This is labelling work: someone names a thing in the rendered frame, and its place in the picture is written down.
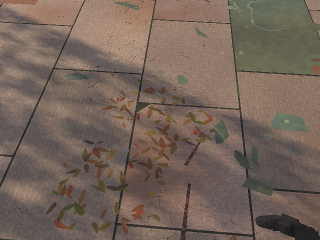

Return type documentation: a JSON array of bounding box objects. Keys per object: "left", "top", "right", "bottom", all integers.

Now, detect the right robot hand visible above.
[{"left": 255, "top": 213, "right": 320, "bottom": 240}]

